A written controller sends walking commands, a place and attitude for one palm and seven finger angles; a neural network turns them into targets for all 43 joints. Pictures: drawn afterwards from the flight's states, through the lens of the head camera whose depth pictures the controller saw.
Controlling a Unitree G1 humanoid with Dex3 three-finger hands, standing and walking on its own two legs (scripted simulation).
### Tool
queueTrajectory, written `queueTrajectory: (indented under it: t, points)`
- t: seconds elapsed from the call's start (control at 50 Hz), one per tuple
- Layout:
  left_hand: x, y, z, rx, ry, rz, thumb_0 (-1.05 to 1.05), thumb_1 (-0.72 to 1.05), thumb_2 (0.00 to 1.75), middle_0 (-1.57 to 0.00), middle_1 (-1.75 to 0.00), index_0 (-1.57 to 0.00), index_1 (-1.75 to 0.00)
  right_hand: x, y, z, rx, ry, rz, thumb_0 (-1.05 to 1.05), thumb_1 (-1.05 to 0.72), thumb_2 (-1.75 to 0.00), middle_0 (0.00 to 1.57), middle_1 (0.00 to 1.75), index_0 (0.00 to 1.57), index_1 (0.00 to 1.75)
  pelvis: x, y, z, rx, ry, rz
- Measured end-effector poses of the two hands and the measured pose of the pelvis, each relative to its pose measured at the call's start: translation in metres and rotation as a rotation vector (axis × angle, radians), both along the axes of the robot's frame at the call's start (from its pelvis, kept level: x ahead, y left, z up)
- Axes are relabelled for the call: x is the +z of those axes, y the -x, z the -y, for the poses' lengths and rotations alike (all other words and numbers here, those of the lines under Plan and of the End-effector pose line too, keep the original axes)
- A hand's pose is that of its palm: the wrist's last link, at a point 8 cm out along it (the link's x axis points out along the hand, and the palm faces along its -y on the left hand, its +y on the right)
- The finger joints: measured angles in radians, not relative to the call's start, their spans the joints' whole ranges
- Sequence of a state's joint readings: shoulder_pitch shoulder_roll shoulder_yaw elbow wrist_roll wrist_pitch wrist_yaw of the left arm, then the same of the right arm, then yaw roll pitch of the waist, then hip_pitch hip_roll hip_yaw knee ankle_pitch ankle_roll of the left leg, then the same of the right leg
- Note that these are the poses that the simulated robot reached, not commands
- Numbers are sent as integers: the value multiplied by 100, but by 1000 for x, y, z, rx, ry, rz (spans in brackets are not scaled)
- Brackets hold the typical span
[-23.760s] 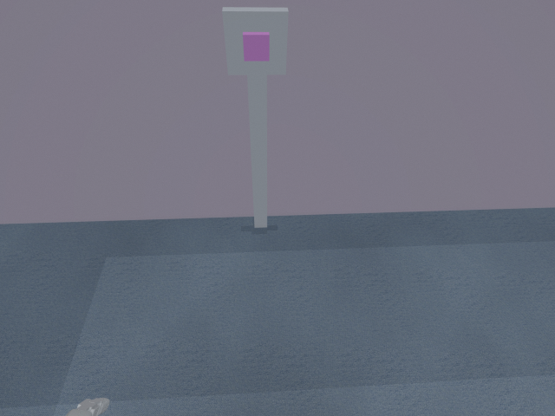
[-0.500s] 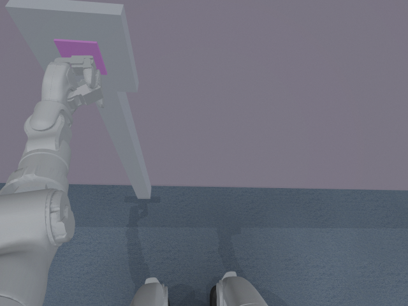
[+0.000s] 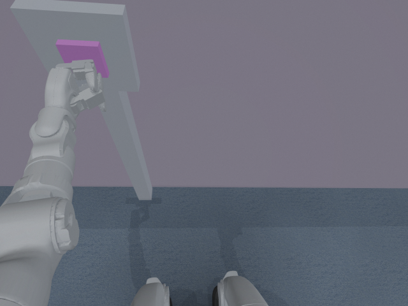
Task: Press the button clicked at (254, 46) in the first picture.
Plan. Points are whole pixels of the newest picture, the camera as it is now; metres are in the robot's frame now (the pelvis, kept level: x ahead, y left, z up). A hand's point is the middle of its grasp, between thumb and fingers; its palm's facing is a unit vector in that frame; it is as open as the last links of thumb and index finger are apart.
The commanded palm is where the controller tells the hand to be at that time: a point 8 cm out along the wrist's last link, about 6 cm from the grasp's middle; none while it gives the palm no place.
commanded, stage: pull the fist back off the button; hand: left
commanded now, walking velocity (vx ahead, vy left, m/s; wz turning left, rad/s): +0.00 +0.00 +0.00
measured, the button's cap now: (85, 57) +0.56 +0.19 +0.14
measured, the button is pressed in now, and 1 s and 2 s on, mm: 4 0 0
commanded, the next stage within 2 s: draw the hand back to the body in 0.70 s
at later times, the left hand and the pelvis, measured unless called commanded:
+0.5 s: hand (94, 117) +0.44 +0.17 +0.10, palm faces -0.04 -1.00 -0.02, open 3.1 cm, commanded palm +0.41 +0.22 +0.11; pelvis +0.05 -0.01 +0.02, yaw +0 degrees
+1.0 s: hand (86, 129) +0.40 +0.17 +0.12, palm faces -0.06 -1.00 -0.04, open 3.1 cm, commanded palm +0.36 +0.23 +0.13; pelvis +0.06 -0.02 +0.03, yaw +0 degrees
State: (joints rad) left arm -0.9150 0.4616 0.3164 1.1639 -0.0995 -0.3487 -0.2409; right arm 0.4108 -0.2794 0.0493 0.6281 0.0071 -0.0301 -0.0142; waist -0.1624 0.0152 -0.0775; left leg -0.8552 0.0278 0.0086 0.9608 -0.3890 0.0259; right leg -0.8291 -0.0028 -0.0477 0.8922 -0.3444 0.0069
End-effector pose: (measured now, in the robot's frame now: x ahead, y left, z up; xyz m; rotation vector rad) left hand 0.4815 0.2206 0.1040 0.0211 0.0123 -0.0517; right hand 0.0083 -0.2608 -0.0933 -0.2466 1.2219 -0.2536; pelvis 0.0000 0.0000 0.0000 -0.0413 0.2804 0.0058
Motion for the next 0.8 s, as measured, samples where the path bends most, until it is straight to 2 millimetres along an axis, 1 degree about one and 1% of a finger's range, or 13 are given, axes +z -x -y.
queueTrajectory:
  t: [0.12, 0.26, 0.44, 0.6, 0.7, 0.8]
  points:
    - [-1, 8, 0, 10, 2, 6, -3, 75, 91, -130, -150, -134, -150, 2, -22, -1, -1, -14, 42, 1, -90, -90, 20, 30, 20, 30, 4, -9, 0, -8, -4, 18]
    - [-2, 20, 2, 12, -1, 15, 0, 84, 90, -130, -150, -131, -150, 7, -59, -1, -3, -37, 107, 1, -90, -90, 20, 30, 20, 30, 12, -25, 2, -19, -11, 41]
    - [-4, 47, -1, 10, -3, 16, 2, 89, 90, -130, -150, -130, -150, 18, -116, -1, 33, -56, 203, 1, -90, -90, 20, 30, 20, 30, 20, -45, 7, -13, -16, 72]
    - [-6, 74, -6, 17, -2, 8, 2, 90, 90, -130, -150, -130, -150, 27, -161, -2, 88, -63, 287, 1, -90, -90, 20, 30, 20, 30, 24, -55, 11, 2, -19, 94]
    - [-7, 84, -9, 19, -5, -2, 2, 90, 90, -130, -150, -130, -150, 30, -178, -3, 120, -61, 322, 1, -90, -90, 20, 30, 20, 30, 24, -56, 14, 15, -20, 105]
    - [-5, 80, -8, 11, -4, -3, 2, 90, 90, -130, -150, -130, -150, 29, -182, -3, 138, -56, 325, 1, -90, -90, 20, 30, 20, 30, 23, -53, 16, 26, -20, 107]
